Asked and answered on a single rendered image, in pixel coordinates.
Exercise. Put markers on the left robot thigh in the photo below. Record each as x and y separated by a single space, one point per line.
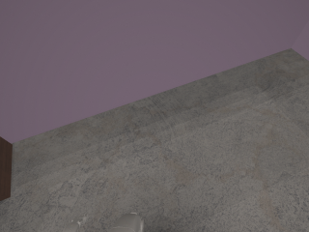
128 223

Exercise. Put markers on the cupboard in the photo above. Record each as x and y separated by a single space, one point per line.
6 156

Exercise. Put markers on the robot left hand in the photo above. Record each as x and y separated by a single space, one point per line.
76 223

